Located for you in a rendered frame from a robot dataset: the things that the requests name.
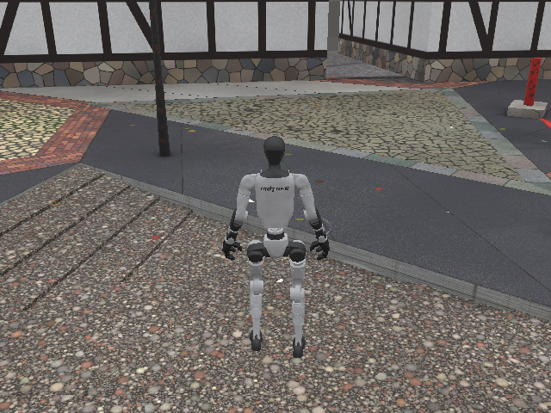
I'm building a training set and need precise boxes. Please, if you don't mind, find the robot right upper arm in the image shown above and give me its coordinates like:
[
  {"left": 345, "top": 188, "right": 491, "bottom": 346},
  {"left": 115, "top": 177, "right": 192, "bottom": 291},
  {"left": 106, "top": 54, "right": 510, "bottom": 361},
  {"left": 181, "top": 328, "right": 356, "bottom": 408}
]
[{"left": 293, "top": 173, "right": 318, "bottom": 220}]

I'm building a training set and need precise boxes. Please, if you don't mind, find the left robot hand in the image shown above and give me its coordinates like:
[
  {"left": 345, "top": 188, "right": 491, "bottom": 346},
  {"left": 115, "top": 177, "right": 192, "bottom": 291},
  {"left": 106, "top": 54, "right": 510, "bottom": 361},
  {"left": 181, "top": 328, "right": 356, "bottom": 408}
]
[{"left": 222, "top": 240, "right": 242, "bottom": 260}]

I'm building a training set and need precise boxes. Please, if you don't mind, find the right robot hand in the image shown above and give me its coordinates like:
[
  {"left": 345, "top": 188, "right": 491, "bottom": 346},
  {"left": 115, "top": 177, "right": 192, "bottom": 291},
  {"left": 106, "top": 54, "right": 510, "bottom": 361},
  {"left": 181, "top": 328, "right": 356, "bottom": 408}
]
[{"left": 310, "top": 239, "right": 330, "bottom": 260}]

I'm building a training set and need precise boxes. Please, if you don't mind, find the robot left forearm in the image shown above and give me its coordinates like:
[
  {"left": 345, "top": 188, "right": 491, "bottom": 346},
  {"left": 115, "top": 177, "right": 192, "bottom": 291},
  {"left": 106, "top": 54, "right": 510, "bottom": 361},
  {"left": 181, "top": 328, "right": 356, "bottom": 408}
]
[{"left": 225, "top": 208, "right": 243, "bottom": 244}]

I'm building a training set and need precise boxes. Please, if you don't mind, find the robot right forearm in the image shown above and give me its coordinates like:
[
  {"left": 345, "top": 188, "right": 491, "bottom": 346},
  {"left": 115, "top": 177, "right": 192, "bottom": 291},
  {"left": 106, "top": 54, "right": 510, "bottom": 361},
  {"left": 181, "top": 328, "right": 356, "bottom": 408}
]
[{"left": 309, "top": 207, "right": 327, "bottom": 243}]

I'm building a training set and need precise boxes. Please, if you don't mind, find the robot torso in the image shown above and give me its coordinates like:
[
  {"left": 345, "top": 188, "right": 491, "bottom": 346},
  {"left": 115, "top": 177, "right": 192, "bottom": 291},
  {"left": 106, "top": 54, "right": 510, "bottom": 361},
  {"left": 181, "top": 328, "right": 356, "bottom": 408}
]
[{"left": 255, "top": 170, "right": 295, "bottom": 258}]

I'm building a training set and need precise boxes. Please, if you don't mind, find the robot left upper arm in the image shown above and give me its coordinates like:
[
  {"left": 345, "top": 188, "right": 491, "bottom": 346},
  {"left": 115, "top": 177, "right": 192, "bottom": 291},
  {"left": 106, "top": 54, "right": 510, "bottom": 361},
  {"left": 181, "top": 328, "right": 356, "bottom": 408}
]
[{"left": 234, "top": 174, "right": 257, "bottom": 222}]

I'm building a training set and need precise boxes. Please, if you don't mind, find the robot right foot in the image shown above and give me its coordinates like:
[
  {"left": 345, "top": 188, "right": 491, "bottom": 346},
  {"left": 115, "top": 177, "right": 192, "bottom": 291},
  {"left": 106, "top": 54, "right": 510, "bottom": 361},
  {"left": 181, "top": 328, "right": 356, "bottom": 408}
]
[{"left": 293, "top": 336, "right": 306, "bottom": 358}]

